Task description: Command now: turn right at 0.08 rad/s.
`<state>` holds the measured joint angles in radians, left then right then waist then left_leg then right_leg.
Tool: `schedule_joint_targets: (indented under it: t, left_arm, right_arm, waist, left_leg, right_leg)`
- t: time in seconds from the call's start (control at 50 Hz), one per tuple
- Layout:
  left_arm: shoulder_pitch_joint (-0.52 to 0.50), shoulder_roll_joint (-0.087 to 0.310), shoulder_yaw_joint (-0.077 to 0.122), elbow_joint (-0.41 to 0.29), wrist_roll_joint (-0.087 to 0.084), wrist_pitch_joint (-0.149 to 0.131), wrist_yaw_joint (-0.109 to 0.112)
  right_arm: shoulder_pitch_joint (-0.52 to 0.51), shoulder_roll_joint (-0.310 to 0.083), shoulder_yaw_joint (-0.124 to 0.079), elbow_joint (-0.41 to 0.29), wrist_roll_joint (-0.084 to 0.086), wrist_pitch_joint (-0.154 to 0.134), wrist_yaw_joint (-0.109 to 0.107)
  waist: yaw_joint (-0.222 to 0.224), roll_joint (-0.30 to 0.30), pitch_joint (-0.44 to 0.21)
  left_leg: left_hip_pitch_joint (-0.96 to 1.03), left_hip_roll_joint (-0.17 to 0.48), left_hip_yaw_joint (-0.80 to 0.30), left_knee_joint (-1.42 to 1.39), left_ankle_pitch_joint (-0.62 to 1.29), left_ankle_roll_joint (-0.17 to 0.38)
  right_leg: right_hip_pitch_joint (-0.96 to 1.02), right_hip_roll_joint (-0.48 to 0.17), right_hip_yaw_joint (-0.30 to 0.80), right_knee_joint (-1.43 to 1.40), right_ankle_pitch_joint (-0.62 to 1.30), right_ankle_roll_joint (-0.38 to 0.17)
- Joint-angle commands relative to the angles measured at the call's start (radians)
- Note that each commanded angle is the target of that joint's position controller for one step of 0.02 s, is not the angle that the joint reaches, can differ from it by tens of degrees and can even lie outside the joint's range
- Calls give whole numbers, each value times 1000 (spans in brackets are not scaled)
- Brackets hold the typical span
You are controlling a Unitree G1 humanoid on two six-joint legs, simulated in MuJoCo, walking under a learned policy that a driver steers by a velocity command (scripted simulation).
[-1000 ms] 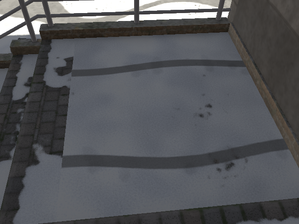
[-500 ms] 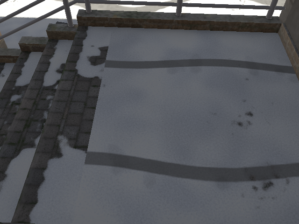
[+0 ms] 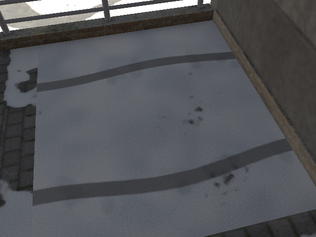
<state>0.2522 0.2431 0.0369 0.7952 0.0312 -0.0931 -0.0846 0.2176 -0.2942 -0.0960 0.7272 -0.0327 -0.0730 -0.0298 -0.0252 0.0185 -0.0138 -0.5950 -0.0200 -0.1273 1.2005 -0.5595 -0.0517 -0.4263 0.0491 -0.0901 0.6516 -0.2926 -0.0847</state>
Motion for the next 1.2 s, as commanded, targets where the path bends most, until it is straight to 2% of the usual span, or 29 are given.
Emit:
schedule_joint_targets:
  t: [0.02, 0.06, 0.08, 0.1, 0.16, 0.18, 0.22, 0.34, 0.36, 0.42, 0.44, 0.52, 0.62, 0.68, 0.74, 0.78, 0.8, 0.82, 0.84, 0.86, 0.88, 0.92, 0.94, 0.98, 1.0, 1.04, 1.06, 1.16, 1.2]
  left_arm:
    - [-72, 17, -8, -52, -46, 19, -51]
    - [-71, 43, -8, -42, -19, 16, -38]
    - [54, 158, 32, 6, 13, 13, -8]
    - [141, 169, 41, 41, 22, 6, 7]
    - [207, 55, -1, 123, 43, -14, 10]
    - [163, 34, -13, 116, 43, -19, 11]
    - [111, 19, -17, 120, 52, -21, 19]
    - [262, -33, -43, 221, 81, -44, 68]
    - [253, -79, -58, 235, 79, -52, 83]
    - [354, -83, -66, 282, 82, -61, 93]
    - [346, -95, -76, 274, 76, -58, 94]
    - [322, -108, -90, 267, 90, -54, 81]
    - [385, -79, -72, 287, 55, -43, 138]
    - [370, -42, -45, 292, 45, -13, 145]
    - [373, -19, -21, 307, 32, 28, 148]
    - [299, 69, -3, 314, 74, 67, 87]
    - [478, -63, -28, 364, 87, 82, 26]
    - [451, -95, -43, 291, 53, 71, -8]
    - [213, -17, -20, 222, 9, 47, -21]
    - [58, -21, -30, 143, -9, 9, -14]
    - [-12, 45, -18, 126, -8, -15, 1]
    - [125, -21, -24, 191, 22, -23, 34]
    - [183, -63, -25, 232, 24, -14, 38]
    - [236, -54, -11, 279, 69, 3, 20]
    - [227, -17, -2, 264, 85, 14, 20]
    - [186, 9, 3, 224, 72, 13, 38]
    - [216, -10, -6, 226, 85, 7, 39]
    - [47, 60, 23, 125, 81, -17, 64]
    - [110, 56, 39, 130, 72, -39, 69]
  right_arm:
    - [267, -42, 0, 93, -34, 15, 47]
    - [291, -38, 2, 136, -25, 18, 80]
    - [291, -68, 0, 144, -37, 14, 86]
    - [202, -107, -15, 123, -31, 12, 66]
    - [120, -64, 7, 127, -17, -1, -5]
    - [131, -32, 20, 142, -34, -2, -4]
    - [193, 11, 36, 189, -58, 0, 29]
    - [129, 62, 57, 175, -49, 5, 87]
    - [105, 67, 58, 174, -57, 2, 84]
    - [41, 95, 69, 173, -46, 18, 83]
    - [47, 83, 64, 193, -45, 8, 89]
    - [32, 100, 64, 185, -55, 27, 107]
    - [-183, 103, 77, 83, -72, 52, 99]
    - [-251, 86, 78, 85, -81, 45, 117]
    - [-217, 42, 60, 174, -68, 15, 102]
    - [110, -45, 12, 301, -24, -13, 80]
    - [297, -197, -33, 349, -35, -13, 78]
    - [443, -307, -63, 375, -32, -5, 83]
    - [496, -234, -57, 397, -51, -4, 80]
    - [425, -183, -49, 361, -32, -2, 71]
    - [301, -95, -17, 319, -32, -3, 70]
    - [152, 35, 41, 293, -7, -21, 83]
    - [145, 54, 52, 292, -10, -31, 89]
    - [37, -16, 44, 228, 3, -47, 98]
    - [40, -57, 32, 220, -17, -41, 96]
    - [73, -17, 39, 219, -55, -29, 90]
    - [89, 24, 51, 236, -77, -30, 76]
    - [117, 9, 59, 250, -42, -42, 39]
    - [45, -41, 45, 231, -33, -46, 41]
  waist:
    - [-96, -61, -46]
    - [-53, -58, -44]
    - [21, -96, -24]
    - [84, -90, 26]
    - [108, -77, 17]
    - [85, -84, -11]
    - [50, -70, -12]
    - [73, -57, 40]
    - [58, -36, 41]
    - [89, -84, 60]
    - [91, -25, 75]
    - [38, -73, 135]
    - [121, -60, 204]
    - [152, -51, 205]
    - [163, 0, 166]
    - [-7, 89, 27]
    - [5, 173, -231]
    - [-41, 237, -458]
    - [-149, 160, -385]
    - [-153, 141, -289]
    - [-123, 34, -176]
    - [55, -32, -19]
    - [98, 27, 49]
    - [133, 18, 60]
    - [124, 44, 32]
    - [90, 18, 21]
    - [81, 5, 24]
    - [12, 4, 79]
    - [68, -24, 77]
  left_leg:
    - [-38, 87, -37, 169, 181, -61]
    - [-21, 78, -2, 186, 265, -87]
    - [-70, 25, 62, 273, 234, -58]
    - [-258, 18, -22, 250, 240, -38]
    - [-539, 35, -208, 41, 404, 20]
    - [-496, 35, -174, 38, 425, 36]
    - [-432, 43, -111, 105, 496, 60]
    - [-434, 97, -60, 50, 623, 102]
    - [-461, 107, -137, -175, 806, 101]
    - [-478, 120, -106, -298, 898, 95]
    - [-395, 122, -88, -438, 1045, 89]
    - [-110, 177, 36, -475, 1022, 105]
    - [-142, 201, 101, -703, 885, 99]
    - [-4, 176, 160, -758, 825, 97]
    - [115, 151, 178, -917, 819, 95]
    - [669, 80, 267, -1047, 1107, 101]
    - [1166, 200, 173, -710, 1533, 215]
    - [1427, 364, 14, -492, 1908, 402]
    - [1387, 406, -72, -550, 1948, 416]
    - [1254, 442, -71, -592, 1649, 403]
    - [976, 434, -53, -632, 1473, 377]
    - [433, 384, 41, -745, 1246, 329]
    - [249, 324, 80, -788, 1133, 326]
    - [51, 277, 102, -937, 777, 360]
    - [35, 304, 67, -935, 660, 384]
    - [163, 373, 2, -917, 478, 399]
    - [163, 370, -16, -867, 367, 386]
    - [246, 388, 33, -783, 72, 312]
    - [141, 326, 173, -641, 74, 250]
  right_leg:
    - [-44, -254, 271, -238, 373, -97]
    - [-85, -220, 223, -288, 34, -86]
    - [-48, -239, 245, -349, -184, -153]
    - [91, -308, 360, -392, -313, -206]
    - [415, -415, 497, -431, -328, -246]
    - [406, -384, 440, -432, -300, -228]
    - [318, -323, 301, -406, -204, -183]
    - [301, -352, 175, -397, -33, -181]
    - [394, -334, 156, -376, 72, -150]
    - [475, -349, 120, -335, 131, -162]
    - [410, -327, 43, -287, 164, -157]
    - [166, -348, -30, -223, 164, -113]
    - [294, -430, 14, -94, 33, -68]
    - [250, -417, -17, -31, -36, -43]
    - [304, -367, -34, 168, -79, 19]
    - [99, -268, -129, 487, -48, 73]
    - [-135, -189, -146, 749, -418, 145]
    - [-290, -136, -102, 1192, -678, 199]
    - [-506, -132, -42, 1321, -699, 212]
    - [-647, -192, 19, 1291, -662, 178]
    - [-592, -249, 72, 1163, -615, 157]
    - [-290, -281, 154, 767, -312, 119]
    - [-177, -246, 118, 731, -184, 102]
    - [-15, -217, 95, 450, 125, 85]
    - [7, -188, 91, 497, 147, 63]
    - [-107, -212, 171, 437, 124, 35]
    - [-99, -212, 187, 502, 202, 23]
    - [-119, -180, 118, 491, -55, 11]
    - [151, -126, 16, 356, -77, 6]
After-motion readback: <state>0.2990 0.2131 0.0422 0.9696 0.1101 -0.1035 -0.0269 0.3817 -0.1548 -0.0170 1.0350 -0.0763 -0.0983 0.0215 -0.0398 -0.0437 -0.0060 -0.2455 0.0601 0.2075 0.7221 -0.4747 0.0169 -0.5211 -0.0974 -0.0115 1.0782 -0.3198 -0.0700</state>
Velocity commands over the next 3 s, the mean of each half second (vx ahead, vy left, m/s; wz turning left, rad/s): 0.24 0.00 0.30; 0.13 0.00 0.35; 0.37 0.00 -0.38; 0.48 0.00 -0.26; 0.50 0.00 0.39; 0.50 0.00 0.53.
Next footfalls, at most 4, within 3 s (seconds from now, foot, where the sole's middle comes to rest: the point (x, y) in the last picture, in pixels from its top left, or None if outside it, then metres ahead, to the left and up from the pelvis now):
0.78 left None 0.27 0.27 -0.92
1.20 right None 0.38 0.04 -0.92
1.60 left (110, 217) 0.69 0.28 -1.08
2.00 right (164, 182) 0.88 -0.01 -1.08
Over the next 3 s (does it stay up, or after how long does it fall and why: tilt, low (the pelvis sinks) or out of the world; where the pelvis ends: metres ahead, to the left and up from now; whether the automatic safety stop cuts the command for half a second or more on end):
stays up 1.26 0.19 -0.32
